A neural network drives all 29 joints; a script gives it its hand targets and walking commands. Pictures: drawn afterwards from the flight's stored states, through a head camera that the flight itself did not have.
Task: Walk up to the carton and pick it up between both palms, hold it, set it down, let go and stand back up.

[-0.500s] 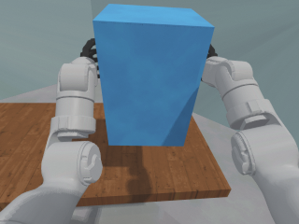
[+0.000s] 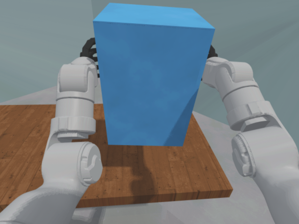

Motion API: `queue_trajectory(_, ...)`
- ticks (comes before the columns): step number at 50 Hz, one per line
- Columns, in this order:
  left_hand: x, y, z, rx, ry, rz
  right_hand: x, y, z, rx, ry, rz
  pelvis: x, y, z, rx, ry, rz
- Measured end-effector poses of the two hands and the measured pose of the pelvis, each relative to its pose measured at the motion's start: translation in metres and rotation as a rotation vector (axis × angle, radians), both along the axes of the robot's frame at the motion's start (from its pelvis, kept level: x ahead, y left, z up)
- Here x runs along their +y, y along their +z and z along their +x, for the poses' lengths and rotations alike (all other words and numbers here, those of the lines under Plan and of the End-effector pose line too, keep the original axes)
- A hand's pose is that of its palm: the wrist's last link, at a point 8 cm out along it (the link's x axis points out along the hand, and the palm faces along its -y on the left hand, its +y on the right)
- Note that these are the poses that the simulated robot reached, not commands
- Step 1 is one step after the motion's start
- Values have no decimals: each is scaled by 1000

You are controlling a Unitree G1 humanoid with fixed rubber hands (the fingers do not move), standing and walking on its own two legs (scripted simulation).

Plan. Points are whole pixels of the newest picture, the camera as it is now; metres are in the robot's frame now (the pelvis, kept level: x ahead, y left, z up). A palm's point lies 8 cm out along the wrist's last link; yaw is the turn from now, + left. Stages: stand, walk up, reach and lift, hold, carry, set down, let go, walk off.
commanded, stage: hold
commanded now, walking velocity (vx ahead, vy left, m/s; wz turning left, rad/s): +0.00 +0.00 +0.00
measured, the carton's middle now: (148, 79) +0.38 +0.01 +0.30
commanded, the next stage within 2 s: none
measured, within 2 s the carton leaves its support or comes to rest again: neither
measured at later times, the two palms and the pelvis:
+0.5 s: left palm (86, 71) +0.37 +0.16 +0.32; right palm (205, 69) +0.37 -0.13 +0.33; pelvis +0.00 +0.00 +0.00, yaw +0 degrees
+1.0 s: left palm (87, 66) +0.36 +0.16 +0.33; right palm (208, 69) +0.37 -0.13 +0.33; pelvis +0.00 +0.00 +0.00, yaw +0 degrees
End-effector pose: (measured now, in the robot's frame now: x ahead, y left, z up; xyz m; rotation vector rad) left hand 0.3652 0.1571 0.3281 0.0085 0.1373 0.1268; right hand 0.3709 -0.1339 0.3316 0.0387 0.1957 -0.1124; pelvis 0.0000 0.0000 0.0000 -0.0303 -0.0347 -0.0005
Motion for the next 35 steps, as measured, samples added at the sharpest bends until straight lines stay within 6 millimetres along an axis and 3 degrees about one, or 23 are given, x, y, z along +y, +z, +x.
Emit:
queue_trajectory(20,5,-12,3,13,-4,-16,5,-8,2,17,0,-30,0,0,3,-6,-3,0)
queue_trajectory(35,2,-3,-1,5,-9,-13,2,0,-4,12,-11,-1,1,0,1,-14,-3,0)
